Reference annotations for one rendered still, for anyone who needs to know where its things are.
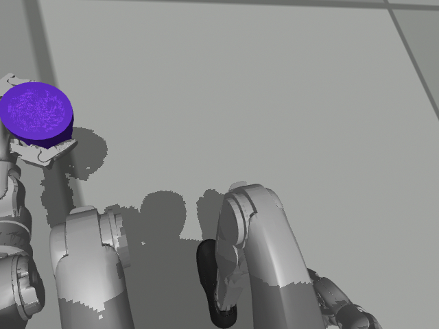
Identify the cup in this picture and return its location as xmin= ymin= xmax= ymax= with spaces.
xmin=0 ymin=82 xmax=74 ymax=149

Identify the right robot foot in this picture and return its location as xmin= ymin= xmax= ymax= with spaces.
xmin=196 ymin=239 xmax=237 ymax=329

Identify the left robot arm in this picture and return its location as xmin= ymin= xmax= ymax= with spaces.
xmin=0 ymin=160 xmax=45 ymax=329

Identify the left robot hand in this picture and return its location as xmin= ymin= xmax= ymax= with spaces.
xmin=0 ymin=73 xmax=78 ymax=170

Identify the right robot hand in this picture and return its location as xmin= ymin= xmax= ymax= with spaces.
xmin=307 ymin=268 xmax=353 ymax=328

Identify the right robot arm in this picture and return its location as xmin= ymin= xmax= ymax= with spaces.
xmin=335 ymin=304 xmax=383 ymax=329

